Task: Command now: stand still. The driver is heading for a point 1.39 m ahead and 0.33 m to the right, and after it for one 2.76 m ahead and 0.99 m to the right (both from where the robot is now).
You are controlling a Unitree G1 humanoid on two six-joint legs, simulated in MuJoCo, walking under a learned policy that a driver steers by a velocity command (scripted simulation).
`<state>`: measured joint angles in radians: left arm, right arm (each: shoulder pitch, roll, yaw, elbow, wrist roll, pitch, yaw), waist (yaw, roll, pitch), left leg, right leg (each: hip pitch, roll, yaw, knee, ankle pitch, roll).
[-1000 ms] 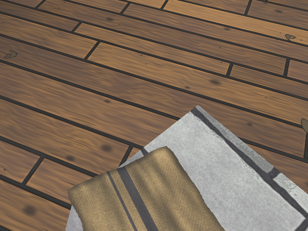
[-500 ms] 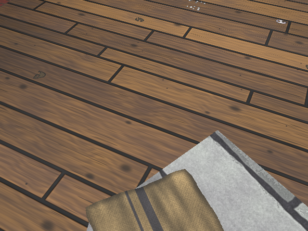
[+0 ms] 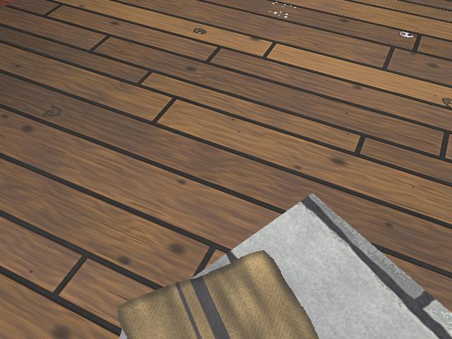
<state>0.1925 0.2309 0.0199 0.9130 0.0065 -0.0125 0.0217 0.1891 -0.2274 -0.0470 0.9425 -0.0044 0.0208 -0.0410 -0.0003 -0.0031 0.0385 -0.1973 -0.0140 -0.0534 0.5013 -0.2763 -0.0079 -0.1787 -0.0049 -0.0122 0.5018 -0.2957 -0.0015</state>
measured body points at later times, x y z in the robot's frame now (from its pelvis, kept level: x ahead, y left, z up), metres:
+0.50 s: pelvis +0.06 +0.04 +0.00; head +0.07 +0.06 +0.45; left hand +0.07 +0.31 -0.15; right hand +0.15 -0.24 -0.12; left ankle +0.06 +0.15 -0.74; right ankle -0.02 -0.11 -0.73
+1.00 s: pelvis +0.39 +0.01 -0.03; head +0.43 +0.01 +0.41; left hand +0.59 +0.25 -0.14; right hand +0.31 -0.23 -0.17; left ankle +0.12 +0.15 -0.65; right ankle +0.49 -0.05 -0.74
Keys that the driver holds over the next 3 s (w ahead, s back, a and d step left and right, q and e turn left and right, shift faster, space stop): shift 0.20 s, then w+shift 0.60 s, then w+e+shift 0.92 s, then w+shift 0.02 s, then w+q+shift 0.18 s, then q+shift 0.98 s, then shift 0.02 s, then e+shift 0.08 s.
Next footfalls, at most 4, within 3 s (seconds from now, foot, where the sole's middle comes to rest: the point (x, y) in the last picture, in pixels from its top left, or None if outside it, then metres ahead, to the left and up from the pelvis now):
0.50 left None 0.11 0.16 -0.77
0.94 right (253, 333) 0.53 -0.05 -0.77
1.40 left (232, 203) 1.00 0.01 -0.77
1.84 right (336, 164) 1.20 -0.41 -0.77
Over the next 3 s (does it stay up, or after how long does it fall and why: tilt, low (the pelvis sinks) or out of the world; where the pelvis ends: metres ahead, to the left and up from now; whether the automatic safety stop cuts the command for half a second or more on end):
stays up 1.47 -0.64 0.00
